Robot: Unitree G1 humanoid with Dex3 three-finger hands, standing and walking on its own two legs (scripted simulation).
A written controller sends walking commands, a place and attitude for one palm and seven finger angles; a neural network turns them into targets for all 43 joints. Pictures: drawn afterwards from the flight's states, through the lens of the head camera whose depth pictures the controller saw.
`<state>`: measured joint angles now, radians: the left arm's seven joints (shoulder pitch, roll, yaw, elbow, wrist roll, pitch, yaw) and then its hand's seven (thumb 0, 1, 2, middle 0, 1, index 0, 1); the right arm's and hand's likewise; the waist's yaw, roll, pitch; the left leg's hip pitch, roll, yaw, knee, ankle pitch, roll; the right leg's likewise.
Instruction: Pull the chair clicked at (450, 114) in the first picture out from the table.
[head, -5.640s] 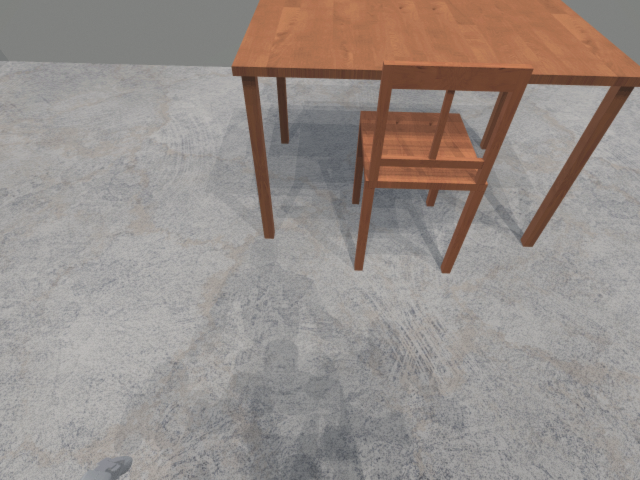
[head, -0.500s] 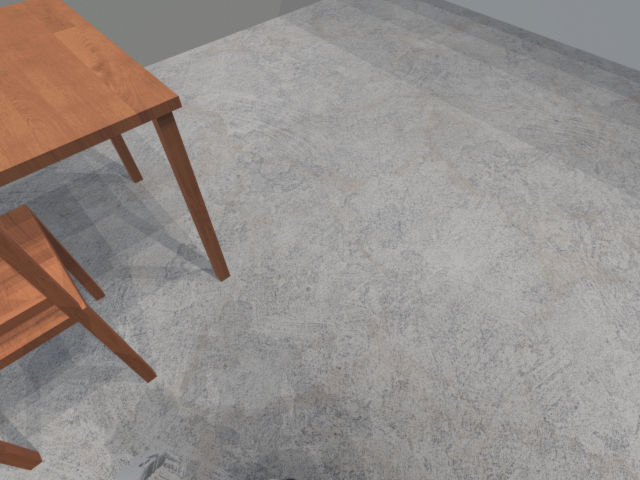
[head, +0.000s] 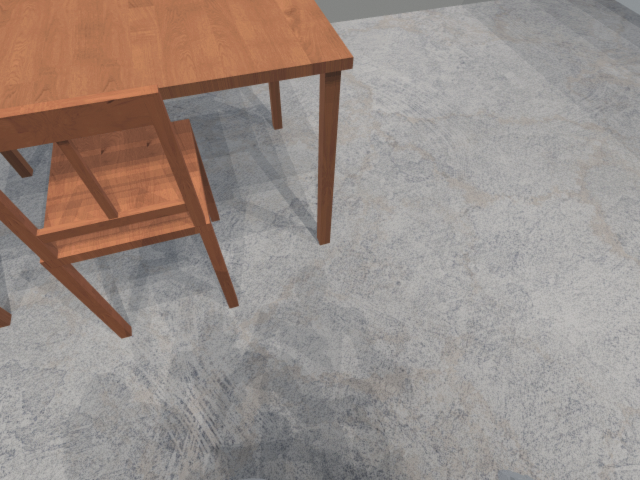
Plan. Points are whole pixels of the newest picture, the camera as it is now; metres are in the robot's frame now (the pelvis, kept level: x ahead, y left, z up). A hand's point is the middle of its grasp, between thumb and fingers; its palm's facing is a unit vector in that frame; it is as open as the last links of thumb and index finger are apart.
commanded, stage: turn to face it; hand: left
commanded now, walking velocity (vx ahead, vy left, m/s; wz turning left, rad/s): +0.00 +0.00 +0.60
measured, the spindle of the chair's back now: (90, 181) +0.61 +0.51 -0.10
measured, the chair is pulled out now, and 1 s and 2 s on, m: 0.00 0.00 0.00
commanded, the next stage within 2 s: take the last steps up to it in 0.60 s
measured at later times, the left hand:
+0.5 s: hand out of the picture +0.10 +0.20 -0.13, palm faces +0.21 -0.93 -0.31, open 7.4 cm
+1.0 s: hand out of the picture -0.12 +0.18 -0.17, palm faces +0.48 -0.85 -0.22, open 7.4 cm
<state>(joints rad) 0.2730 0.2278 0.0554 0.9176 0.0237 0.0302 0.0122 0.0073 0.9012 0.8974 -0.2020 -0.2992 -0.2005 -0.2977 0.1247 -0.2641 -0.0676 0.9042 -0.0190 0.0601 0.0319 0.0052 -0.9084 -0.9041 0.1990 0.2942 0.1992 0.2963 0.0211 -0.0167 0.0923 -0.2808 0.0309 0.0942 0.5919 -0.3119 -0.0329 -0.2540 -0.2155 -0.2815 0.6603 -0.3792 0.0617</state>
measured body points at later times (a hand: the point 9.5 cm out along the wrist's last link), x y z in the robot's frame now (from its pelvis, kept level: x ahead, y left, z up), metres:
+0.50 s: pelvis +0.02 -0.03 +0.01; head +0.06 -0.05 +0.45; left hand +0.08 +0.25 -0.11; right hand +0.12 -0.26 -0.16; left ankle -0.02 +0.11 -0.71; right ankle +0.04 -0.12 -0.73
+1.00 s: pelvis +0.01 +0.02 +0.01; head +0.02 +0.04 +0.46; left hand -0.14 +0.23 -0.15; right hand +0.20 -0.17 -0.12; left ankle -0.04 +0.11 -0.73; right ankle +0.04 -0.12 -0.72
